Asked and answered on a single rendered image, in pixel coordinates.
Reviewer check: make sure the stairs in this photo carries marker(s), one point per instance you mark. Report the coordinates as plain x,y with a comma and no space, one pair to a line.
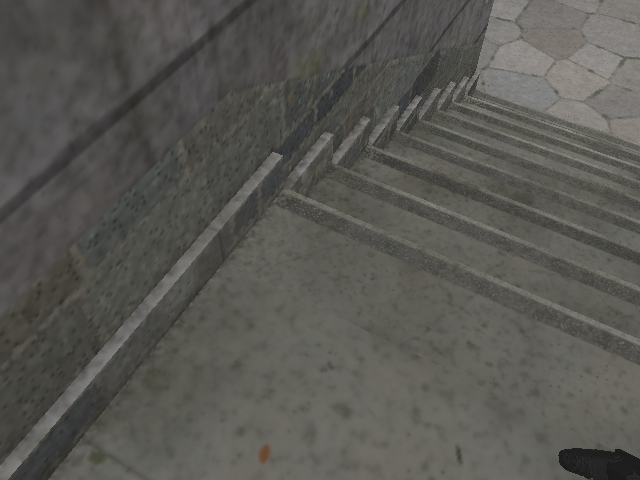
543,203

